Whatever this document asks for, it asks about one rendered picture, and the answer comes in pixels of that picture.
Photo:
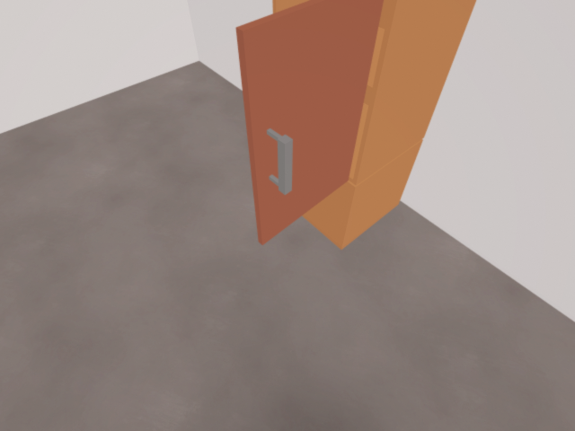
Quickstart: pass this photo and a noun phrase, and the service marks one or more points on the cupboard door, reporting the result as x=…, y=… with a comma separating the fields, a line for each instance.
x=304, y=74

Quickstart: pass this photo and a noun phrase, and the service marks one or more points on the handle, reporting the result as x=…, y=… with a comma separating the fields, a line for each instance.
x=285, y=159

